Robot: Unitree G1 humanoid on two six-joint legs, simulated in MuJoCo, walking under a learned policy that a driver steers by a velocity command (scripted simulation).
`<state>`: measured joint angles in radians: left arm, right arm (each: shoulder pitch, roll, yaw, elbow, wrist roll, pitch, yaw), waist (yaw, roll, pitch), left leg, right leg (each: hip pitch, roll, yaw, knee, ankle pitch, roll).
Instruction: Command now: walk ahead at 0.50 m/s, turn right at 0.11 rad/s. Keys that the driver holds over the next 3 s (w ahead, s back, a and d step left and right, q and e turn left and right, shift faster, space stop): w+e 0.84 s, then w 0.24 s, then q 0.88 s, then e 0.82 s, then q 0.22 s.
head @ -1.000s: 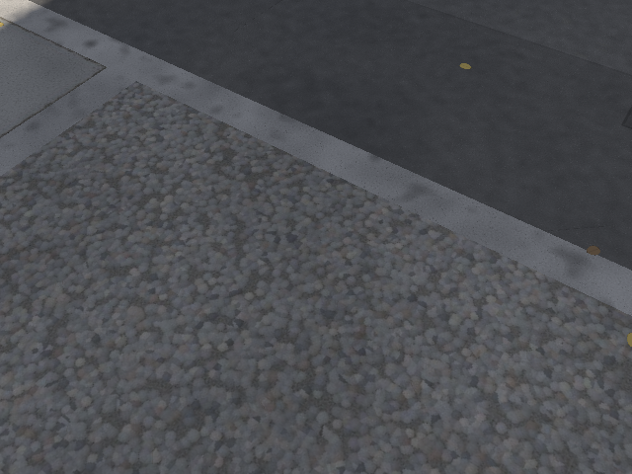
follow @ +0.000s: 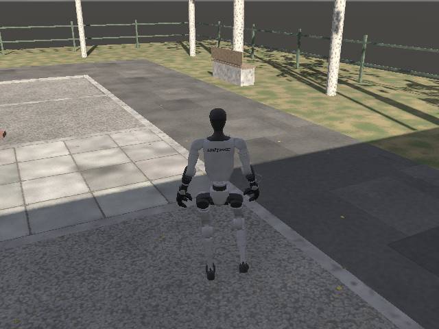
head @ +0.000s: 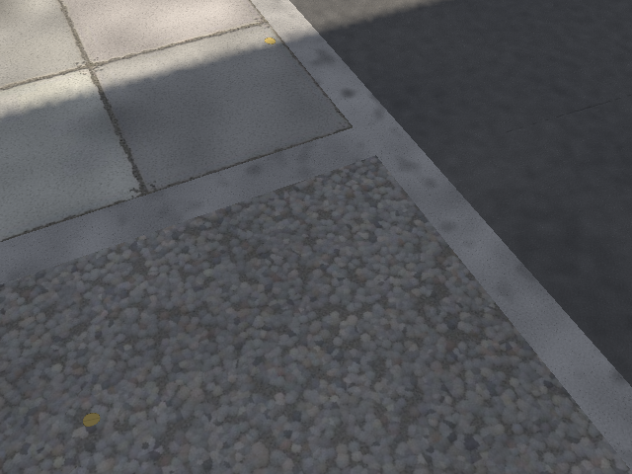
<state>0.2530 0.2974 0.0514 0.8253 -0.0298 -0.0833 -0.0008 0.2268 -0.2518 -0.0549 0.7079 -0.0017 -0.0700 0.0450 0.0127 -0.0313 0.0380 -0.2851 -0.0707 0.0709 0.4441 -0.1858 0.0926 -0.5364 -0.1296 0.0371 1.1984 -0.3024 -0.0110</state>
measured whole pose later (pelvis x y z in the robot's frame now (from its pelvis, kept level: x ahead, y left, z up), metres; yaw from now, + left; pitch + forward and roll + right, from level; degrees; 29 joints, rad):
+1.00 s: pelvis +0.56 -0.12 -0.01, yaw -31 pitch +2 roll +1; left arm 0.33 0.29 0.05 0.72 -0.02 -0.04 0.01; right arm 0.17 -0.26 -0.06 0.72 -0.01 -0.12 0.02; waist 0.01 -0.04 0.00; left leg -0.36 -0.04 0.00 0.51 -0.18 0.03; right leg -0.38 0.06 0.12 1.16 -0.42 -0.03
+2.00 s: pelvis +0.73 -0.21 +0.01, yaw -6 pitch +3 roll -3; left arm 0.10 0.31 0.09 0.76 0.00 0.02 0.04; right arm 0.21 -0.29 -0.06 0.63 0.00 0.03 -0.03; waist -0.01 -0.02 0.03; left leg -0.31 -0.04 -0.10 0.46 -0.19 0.06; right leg -0.54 0.01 0.05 0.97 -0.33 0.07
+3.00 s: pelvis +0.71 -0.30 +0.00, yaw -26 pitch +1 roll +0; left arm 0.13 0.21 0.02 0.68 0.03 0.00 0.01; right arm 0.20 -0.28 -0.07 0.73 0.01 0.04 -0.03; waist -0.01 0.05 0.02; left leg -0.42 0.07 -0.03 0.81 -0.33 -0.08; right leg -0.24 0.07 0.00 0.46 -0.23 -0.08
